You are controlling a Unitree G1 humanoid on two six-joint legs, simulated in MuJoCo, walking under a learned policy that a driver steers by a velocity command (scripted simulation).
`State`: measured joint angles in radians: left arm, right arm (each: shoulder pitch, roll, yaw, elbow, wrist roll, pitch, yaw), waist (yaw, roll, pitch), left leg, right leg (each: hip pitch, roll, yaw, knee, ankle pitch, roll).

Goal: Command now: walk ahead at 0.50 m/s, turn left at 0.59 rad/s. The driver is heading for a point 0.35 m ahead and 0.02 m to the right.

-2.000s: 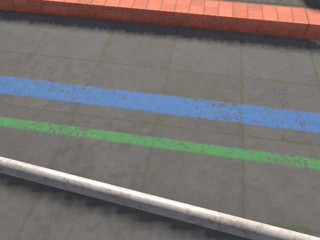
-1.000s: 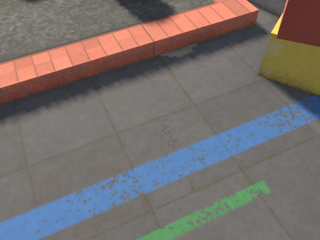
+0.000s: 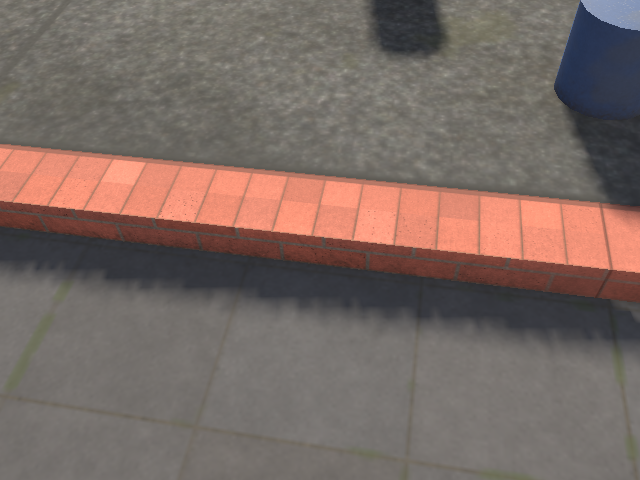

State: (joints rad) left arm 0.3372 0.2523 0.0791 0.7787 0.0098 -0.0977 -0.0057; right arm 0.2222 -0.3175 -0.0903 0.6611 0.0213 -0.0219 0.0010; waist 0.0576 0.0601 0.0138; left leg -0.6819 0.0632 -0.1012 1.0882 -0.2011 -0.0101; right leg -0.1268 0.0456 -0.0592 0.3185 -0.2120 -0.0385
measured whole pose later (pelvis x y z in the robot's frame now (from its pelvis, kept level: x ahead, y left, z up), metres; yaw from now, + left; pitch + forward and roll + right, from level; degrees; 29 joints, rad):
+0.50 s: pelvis +0.23 +0.08 +0.00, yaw +9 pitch +2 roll +0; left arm 0.18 0.31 0.05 0.80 0.00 -0.04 0.02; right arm 0.19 -0.25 -0.04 0.71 -0.02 -0.05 0.02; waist 0.00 -0.04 0.06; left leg -0.28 -0.06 0.02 0.38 -0.13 0.08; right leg -0.56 -0.10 0.03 1.00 -0.35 0.07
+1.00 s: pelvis +0.32 +0.06 -0.01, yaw +9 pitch -1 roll +1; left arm 0.14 0.24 0.03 0.92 0.00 -0.01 0.02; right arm 0.22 -0.24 -0.03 0.94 -0.01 0.01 -0.03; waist -0.01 0.00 0.03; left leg -0.13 -0.02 0.01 0.46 -0.32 0.01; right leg -0.28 -0.01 0.00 0.51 -0.22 0.00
